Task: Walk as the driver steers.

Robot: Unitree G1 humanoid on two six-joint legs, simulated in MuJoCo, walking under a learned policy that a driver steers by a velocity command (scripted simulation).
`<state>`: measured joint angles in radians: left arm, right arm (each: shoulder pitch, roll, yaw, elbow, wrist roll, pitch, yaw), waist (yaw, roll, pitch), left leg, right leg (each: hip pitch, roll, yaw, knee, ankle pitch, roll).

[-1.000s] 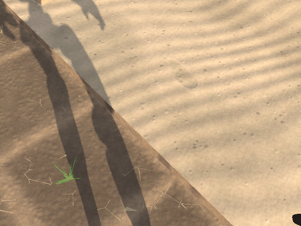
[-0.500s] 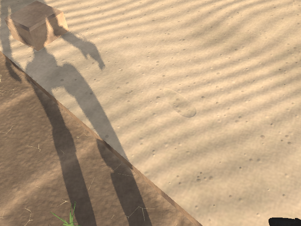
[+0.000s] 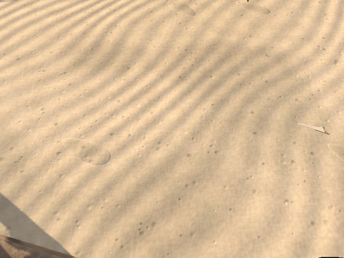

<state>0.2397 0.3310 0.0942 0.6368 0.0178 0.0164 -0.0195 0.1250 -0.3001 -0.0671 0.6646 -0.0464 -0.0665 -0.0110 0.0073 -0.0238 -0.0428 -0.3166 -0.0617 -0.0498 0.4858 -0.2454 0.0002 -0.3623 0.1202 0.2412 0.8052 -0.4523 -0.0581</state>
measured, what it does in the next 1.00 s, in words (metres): climbs, turning left: right foot, then left foot 0.06 m higher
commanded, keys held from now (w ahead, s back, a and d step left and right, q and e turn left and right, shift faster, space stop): w+e+shift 0.02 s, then w+shift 0.08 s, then w+q+shift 0.22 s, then q+shift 0.54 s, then w+q+shift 0.14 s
